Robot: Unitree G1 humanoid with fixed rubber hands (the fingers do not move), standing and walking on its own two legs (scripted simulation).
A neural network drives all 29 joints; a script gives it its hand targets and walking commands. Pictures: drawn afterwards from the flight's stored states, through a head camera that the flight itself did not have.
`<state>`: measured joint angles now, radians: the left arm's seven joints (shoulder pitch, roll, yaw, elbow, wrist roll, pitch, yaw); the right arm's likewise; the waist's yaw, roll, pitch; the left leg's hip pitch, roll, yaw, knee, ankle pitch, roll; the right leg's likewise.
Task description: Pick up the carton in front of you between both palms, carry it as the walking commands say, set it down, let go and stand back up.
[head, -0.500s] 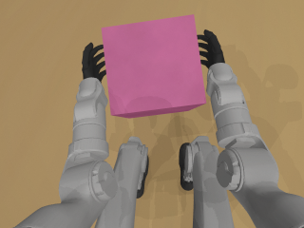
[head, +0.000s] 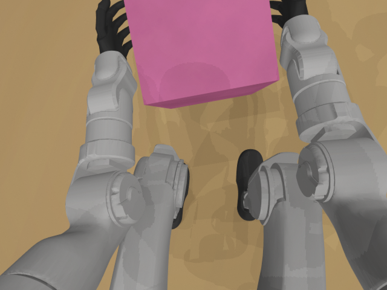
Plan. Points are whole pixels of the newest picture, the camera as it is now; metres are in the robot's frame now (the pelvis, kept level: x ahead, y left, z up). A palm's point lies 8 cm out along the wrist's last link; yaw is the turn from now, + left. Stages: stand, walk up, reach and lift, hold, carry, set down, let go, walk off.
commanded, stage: set down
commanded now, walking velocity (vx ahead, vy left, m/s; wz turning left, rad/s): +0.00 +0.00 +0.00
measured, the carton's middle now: (202, 48) +0.51 +0.01 -0.23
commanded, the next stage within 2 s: none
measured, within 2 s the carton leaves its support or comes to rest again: rests again in 0.54 s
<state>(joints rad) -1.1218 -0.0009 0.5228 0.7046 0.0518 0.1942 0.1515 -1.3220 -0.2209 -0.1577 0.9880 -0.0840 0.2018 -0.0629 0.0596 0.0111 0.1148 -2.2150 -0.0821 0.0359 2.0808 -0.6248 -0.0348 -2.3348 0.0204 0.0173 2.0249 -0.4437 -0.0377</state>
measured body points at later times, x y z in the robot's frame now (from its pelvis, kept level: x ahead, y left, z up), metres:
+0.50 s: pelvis -0.01 +0.00 -0.04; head +0.34 -0.03 +0.24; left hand +0.50 +0.17 -0.19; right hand +0.55 -0.13 -0.20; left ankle +0.10 +0.12 -0.37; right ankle +0.13 -0.11 -0.37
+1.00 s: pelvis -0.01 +0.00 -0.04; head +0.34 -0.03 +0.24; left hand +0.50 +0.18 -0.20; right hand +0.55 -0.13 -0.20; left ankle +0.10 +0.12 -0.37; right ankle +0.13 -0.11 -0.37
